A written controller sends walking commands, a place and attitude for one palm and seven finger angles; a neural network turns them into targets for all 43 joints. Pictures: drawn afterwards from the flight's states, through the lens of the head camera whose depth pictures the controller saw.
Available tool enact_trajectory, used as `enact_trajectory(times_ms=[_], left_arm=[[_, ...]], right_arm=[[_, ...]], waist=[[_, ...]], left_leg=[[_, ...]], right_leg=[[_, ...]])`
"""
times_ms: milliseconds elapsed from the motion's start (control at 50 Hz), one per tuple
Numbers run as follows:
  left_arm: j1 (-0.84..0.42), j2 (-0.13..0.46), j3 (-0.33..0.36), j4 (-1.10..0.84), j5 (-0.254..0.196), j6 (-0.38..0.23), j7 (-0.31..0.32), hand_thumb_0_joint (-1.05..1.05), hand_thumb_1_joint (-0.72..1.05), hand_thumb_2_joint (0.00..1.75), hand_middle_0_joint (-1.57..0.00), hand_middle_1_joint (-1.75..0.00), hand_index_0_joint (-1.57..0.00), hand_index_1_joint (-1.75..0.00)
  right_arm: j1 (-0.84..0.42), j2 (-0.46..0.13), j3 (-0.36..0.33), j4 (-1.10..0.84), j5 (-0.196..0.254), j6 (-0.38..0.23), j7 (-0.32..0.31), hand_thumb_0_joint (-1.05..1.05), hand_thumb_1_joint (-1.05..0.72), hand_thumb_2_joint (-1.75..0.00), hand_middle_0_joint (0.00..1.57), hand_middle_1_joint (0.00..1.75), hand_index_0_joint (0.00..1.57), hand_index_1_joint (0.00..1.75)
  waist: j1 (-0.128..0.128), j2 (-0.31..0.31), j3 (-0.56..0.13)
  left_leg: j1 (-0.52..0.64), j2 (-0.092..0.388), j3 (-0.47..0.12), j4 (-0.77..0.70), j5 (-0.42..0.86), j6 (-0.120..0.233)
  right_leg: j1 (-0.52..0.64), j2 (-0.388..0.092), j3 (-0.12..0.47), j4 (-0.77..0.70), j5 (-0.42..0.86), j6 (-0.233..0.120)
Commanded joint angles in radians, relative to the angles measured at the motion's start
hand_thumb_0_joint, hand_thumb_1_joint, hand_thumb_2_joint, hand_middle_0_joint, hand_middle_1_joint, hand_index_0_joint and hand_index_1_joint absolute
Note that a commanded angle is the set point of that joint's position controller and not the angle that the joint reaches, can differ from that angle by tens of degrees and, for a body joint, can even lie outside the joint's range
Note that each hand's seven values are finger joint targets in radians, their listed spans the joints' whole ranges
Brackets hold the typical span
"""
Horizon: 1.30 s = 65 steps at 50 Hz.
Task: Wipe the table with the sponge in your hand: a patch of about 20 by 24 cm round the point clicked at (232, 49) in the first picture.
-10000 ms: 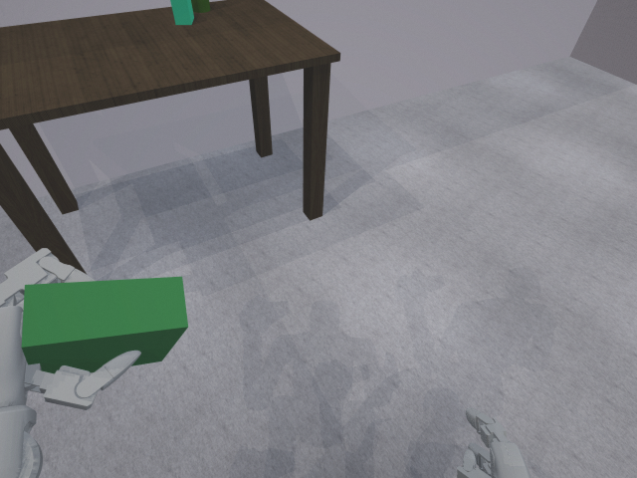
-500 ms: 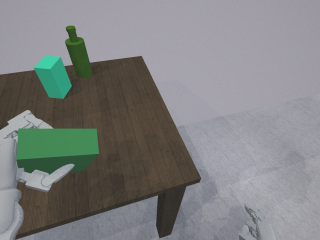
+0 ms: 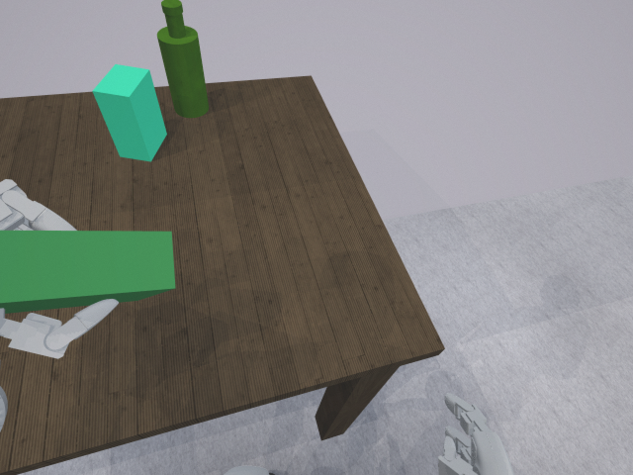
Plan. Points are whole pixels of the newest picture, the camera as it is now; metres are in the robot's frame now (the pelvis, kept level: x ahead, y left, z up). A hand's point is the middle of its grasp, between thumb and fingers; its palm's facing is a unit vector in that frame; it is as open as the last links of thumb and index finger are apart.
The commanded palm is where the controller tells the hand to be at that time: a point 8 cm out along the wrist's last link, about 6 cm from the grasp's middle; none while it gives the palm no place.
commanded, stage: come to a stop and stand still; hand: left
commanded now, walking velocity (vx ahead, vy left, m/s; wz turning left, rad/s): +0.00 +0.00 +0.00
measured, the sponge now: (106, 272) +0.25 +0.24 +0.15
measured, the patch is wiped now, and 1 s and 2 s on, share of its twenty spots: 0.00 0.00 0.00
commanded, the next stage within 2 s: look again from close up in 0.38 s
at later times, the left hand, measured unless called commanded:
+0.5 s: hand (93, 277) +0.23 +0.24 +0.17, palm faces +0.35 -0.84 -0.41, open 9.2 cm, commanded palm +0.18 +0.27 +0.18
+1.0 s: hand (103, 280) +0.24 +0.23 +0.16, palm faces +0.34 -0.84 -0.42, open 9.2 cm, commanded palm +0.18 +0.26 +0.18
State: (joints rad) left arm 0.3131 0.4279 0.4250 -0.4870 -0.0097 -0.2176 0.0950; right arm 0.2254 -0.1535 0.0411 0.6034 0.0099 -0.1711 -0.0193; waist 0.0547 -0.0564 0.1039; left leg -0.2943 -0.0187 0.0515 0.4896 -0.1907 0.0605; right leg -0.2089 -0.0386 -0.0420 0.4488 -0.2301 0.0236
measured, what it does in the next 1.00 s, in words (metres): stands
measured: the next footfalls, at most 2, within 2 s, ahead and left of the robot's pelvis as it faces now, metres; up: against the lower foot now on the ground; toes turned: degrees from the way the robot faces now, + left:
none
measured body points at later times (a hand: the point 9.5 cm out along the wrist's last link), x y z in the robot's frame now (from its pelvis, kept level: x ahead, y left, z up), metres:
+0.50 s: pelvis +0.02 -0.01 +0.00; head +0.04 +0.01 +0.45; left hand +0.21 +0.28 +0.19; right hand +0.20 -0.24 -0.07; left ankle +0.05 +0.08 -0.74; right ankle +0.01 -0.15 -0.74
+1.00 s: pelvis +0.02 -0.02 +0.01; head +0.03 -0.01 +0.46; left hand +0.21 +0.27 +0.19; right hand +0.18 -0.25 -0.07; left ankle +0.05 +0.08 -0.74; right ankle +0.01 -0.15 -0.74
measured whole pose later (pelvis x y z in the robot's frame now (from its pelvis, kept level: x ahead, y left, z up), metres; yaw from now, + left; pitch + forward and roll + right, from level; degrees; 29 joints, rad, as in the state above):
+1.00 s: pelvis +0.02 -0.02 +0.01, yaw -1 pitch +0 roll -1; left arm 0.44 0.40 0.36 -0.44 -0.04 -0.18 0.10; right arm 0.23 -0.20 0.01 0.58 0.03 -0.10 -0.05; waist 0.01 0.00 0.03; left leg -0.24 0.00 0.05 0.43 -0.18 0.03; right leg -0.15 -0.02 -0.04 0.38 -0.22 0.02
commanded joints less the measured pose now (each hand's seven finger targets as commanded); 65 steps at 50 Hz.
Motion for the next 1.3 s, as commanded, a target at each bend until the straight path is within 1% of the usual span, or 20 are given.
enact_trajectory(times_ms=[0, 20, 80, 100, 120, 160, 320, 380, 400, 420, 480, 500, 560, 680, 700, 780, 800, 960, 1100, 1280], left_arm=[[0.026, 0.055, -0.017, -0.201, -0.010, -0.072, -0.002, 0.00, 0.10, 1.30, -1.20, -1.60, -1.20, -1.60], [0.037, 0.100, 0.021, -0.197, -0.010, -0.065, 0.000, 0.00, 0.10, 1.30, -1.20, -1.60, -1.20, -1.60], [0.050, 0.121, 0.066, -0.123, -0.012, -0.047, 0.005, 0.00, 0.10, 1.30, -1.20, -1.60, -1.20, -1.60], [0.042, 0.083, 0.027, -0.115, -0.022, -0.048, -0.004, 0.00, 0.10, 1.30, -1.20, -1.60, -1.20, -1.60], [0.029, 0.133, 0.067, -0.143, -0.024, -0.047, -0.002, 0.00, 0.10, 1.30, -1.20, -1.60, -1.20, -1.60], [0.010, 0.137, 0.068, -0.164, -0.030, -0.044, -0.004, 0.00, 0.10, 1.30, -1.20, -1.60, -1.20, -1.60], [0.032, 0.142, 0.046, -0.322, -0.037, -0.045, 0.008, 0.00, 0.10, 1.30, -1.20, -1.60, -1.20, -1.60], [0.061, 0.143, 0.062, -0.267, -0.034, -0.034, 0.018, 0.00, 0.10, 1.30, -1.20, -1.60, -1.20, -1.60], [0.069, 0.105, 0.028, -0.236, -0.040, -0.032, 0.013, 0.00, 0.10, 1.30, -1.20, -1.60, -1.20, -1.60], [0.075, 0.137, 0.057, -0.205, -0.041, -0.028, 0.015, 0.00, 0.10, 1.30, -1.20, -1.60, -1.20, -1.60], [0.082, 0.127, 0.059, -0.133, -0.045, -0.017, 0.015, 0.00, 0.10, 1.30, -1.20, -1.60, -1.20, -1.60], [0.067, 0.090, 0.021, -0.111, -0.048, -0.017, 0.010, 0.00, 0.10, 1.30, -1.20, -1.60, -1.20, -1.60], [0.030, 0.105, 0.017, -0.120, -0.045, -0.015, 0.008, 0.00, 0.10, 1.30, -1.20, -1.60, -1.20, -1.60], [-0.014, 0.135, 0.020, -0.190, -0.033, -0.015, 0.019, 0.00, 0.10, 1.30, -1.20, -1.60, -1.20, -1.60], [-0.014, 0.109, -0.001, -0.194, -0.036, -0.019, 0.017, 0.00, 0.10, 1.30, -1.20, -1.60, -1.20, -1.60], [0.029, 0.167, 0.061, -0.213, -0.034, -0.025, 0.028, 0.00, 0.10, 1.30, -1.20, -1.60, -1.20, -1.60], [0.039, 0.122, 0.027, -0.203, -0.040, -0.025, 0.023, 0.00, 0.10, 1.30, -1.20, -1.60, -1.20, -1.60], [0.042, 0.122, 0.034, -0.151, -0.051, -0.018, 0.013, 0.00, 0.10, 1.30, -1.20, -1.60, -1.20, -1.60], [-0.012, 0.098, -0.004, -0.201, -0.050, -0.013, 0.011, 0.00, 0.10, 1.30, -1.20, -1.60, -1.20, -1.60], [0.098, 0.156, 0.074, -0.246, -0.068, -0.003, 0.012, 0.00, 0.10, 1.30, -1.20, -1.60, -1.20, -1.60]], right_arm=[[-0.060, -0.166, -0.070, -0.145, -0.004, -0.065, 0.002, 0.00, -0.90, -0.90, 0.20, 0.30, 0.20, 0.30], [-0.058, -0.174, -0.076, -0.147, -0.005, -0.057, 0.001, 0.00, -0.90, -0.90, 0.20, 0.30, 0.20, 0.30], [-0.097, -0.171, -0.071, -0.151, -0.001, -0.032, -0.007, 0.00, -0.90, -0.90, 0.20, 0.30, 0.20, 0.30], [-0.081, -0.163, -0.067, -0.159, -0.001, -0.016, -0.011, 0.00, -0.90, -0.90, 0.20, 0.30, 0.20, 0.30], [-0.082, -0.169, -0.073, -0.168, 0.000, -0.008, -0.016, 0.00, -0.90, -0.90, 0.20, 0.30, 0.20, 0.30], [-0.090, -0.162, -0.069, -0.181, 0.002, 0.004, -0.022, 0.00, -0.90, -0.90, 0.20, 0.30, 0.20, 0.30], [-0.095, -0.167, -0.073, -0.200, 0.004, 0.003, -0.025, 0.00, -0.90, -0.90, 0.20, 0.30, 0.20, 0.30], [-0.102, -0.171, -0.076, -0.190, 0.009, 0.006, -0.026, 0.00, -0.90, -0.90, 0.20, 0.30, 0.20, 0.30], [-0.090, -0.169, -0.074, -0.190, 0.009, 0.012, -0.028, 0.00, -0.90, -0.90, 0.20, 0.30, 0.20, 0.30], [-0.084, -0.175, -0.076, -0.189, 0.010, 0.017, -0.030, 0.00, -0.90, -0.90, 0.20, 0.30, 0.20, 0.30], [-0.099, -0.175, -0.076, -0.184, 0.017, 0.024, -0.035, 0.00, -0.90, -0.90, 0.20, 0.30, 0.20, 0.30], [-0.090, -0.171, -0.071, -0.184, 0.014, 0.029, -0.037, 0.00, -0.90, -0.90, 0.20, 0.30, 0.20, 0.30], [-0.094, -0.176, -0.075, -0.187, 0.015, 0.029, -0.040, 0.00, -0.90, -0.90, 0.20, 0.30, 0.20, 0.30], [-0.118, -0.178, -0.072, -0.190, 0.016, 0.016, -0.042, 0.00, -0.90, -0.90, 0.20, 0.30, 0.20, 0.30], [-0.110, -0.172, -0.069, -0.192, 0.013, 0.015, -0.042, 0.00, -0.90, -0.90, 0.20, 0.30, 0.20, 0.30], [-0.105, -0.177, -0.075, -0.186, 0.014, 0.008, -0.041, 0.00, -0.90, -0.90, 0.20, 0.30, 0.20, 0.30], [-0.101, -0.168, -0.072, -0.191, 0.013, 0.009, -0.041, 0.00, -0.90, -0.90, 0.20, 0.30, 0.20, 0.30], [-0.088, -0.175, -0.079, -0.190, 0.014, 0.013, -0.041, 0.00, -0.90, -0.90, 0.20, 0.30, 0.20, 0.30], [-0.095, -0.168, -0.082, -0.200, 0.012, 0.008, -0.031, 0.00, -0.90, -0.90, 0.20, 0.30, 0.20, 0.30], [-0.089, -0.165, -0.095, -0.215, 0.016, 0.021, -0.019, 0.00, -0.90, -0.90, 0.20, 0.30, 0.20, 0.30]], waist=[[-0.033, 0.158, -0.245], [-0.032, 0.130, -0.234], [-0.033, 0.092, -0.212], [-0.037, 0.079, -0.202], [-0.037, 0.087, -0.216], [-0.037, 0.087, -0.220], [-0.031, 0.210, -0.295], [-0.031, 0.183, -0.281], [-0.035, 0.175, -0.262], [-0.033, 0.143, -0.241], [-0.036, 0.096, -0.202], [-0.042, 0.095, -0.191], [-0.040, 0.066, -0.176], [-0.039, 0.105, -0.176], [-0.041, 0.119, -0.180], [-0.034, 0.136, -0.207], [-0.039, 0.136, -0.203], [-0.039, 0.096, -0.188], [-0.041, 0.155, -0.193], [-0.037, 0.167, -0.246]], left_leg=[[0.134, 0.144, -0.152, -0.149, 0.030, -0.043], [0.124, 0.147, -0.156, -0.147, 0.064, -0.050], [0.128, 0.142, -0.135, -0.146, 0.123, -0.064], [0.114, 0.146, -0.144, -0.144, 0.147, -0.066], [0.126, 0.144, -0.135, -0.135, 0.182, -0.068], [0.130, 0.139, -0.126, -0.124, 0.222, -0.068], [0.189, 0.123, -0.108, -0.076, 0.327, -0.057], [0.182, 0.125, -0.109, -0.090, 0.285, -0.059], [0.168, 0.129, -0.112, -0.097, 0.252, -0.055], [0.143, 0.130, -0.116, -0.107, 0.213, -0.053], [0.122, 0.122, -0.107, -0.125, 0.080, -0.041], [0.109, 0.119, -0.113, -0.133, 0.046, -0.040], [0.095, 0.117, -0.113, -0.135, -0.023, -0.031], [0.100, 0.105, -0.111, -0.141, -0.066, -0.023], [0.092, 0.107, -0.118, -0.147, -0.071, -0.022], [0.100, 0.109, -0.118, -0.145, -0.031, -0.026], [0.098, 0.109, -0.121, -0.150, -0.025, -0.027], [0.127, 0.144, -0.131, -0.171, 0.045, -0.036], [0.152, 0.181, -0.145, -0.189, 0.074, -0.041], [0.161, 0.186, -0.109, -0.098, 0.188, -0.037]], right_leg=[[0.028, -0.015, 0.039, -0.051, 0.087, -0.051], [0.035, -0.018, 0.042, -0.054, 0.103, -0.050], [0.020, -0.016, 0.044, -0.060, 0.117, -0.044], [0.028, -0.026, 0.028, -0.069, 0.133, -0.044], [0.043, -0.030, 0.033, -0.066, 0.157, -0.045], [0.062, -0.036, 0.031, -0.069, 0.183, -0.045], [0.106, -0.044, 0.034, -0.059, 0.260, -0.053], [0.095, -0.036, 0.034, -0.063, 0.228, -0.050], [0.089, -0.043, 0.029, -0.075, 0.213, -0.051], [0.090, -0.045, 0.031, -0.086, 0.203, -0.048], [0.056, -0.046, 0.052, -0.119, 0.150, -0.046], [0.052, -0.049, 0.049, -0.128, 0.129, -0.049], [0.038, -0.054, 0.064, -0.148, 0.087, -0.049], [0.027, -0.050, 0.079, -0.160, 0.038, -0.051], [0.041, -0.052, 0.072, -0.154, 0.033, -0.054], [0.067, -0.046, 0.069, -0.130, 0.076, -0.055], [0.068, -0.045, 0.064, -0.128, 0.079, -0.056], [0.044, -0.026, 0.051, -0.115, 0.113, -0.041], [0.033, -0.006, 0.033, -0.088, 0.089, -0.035], [0.056, -0.023, 0.046, -0.096, 0.187, -0.045]])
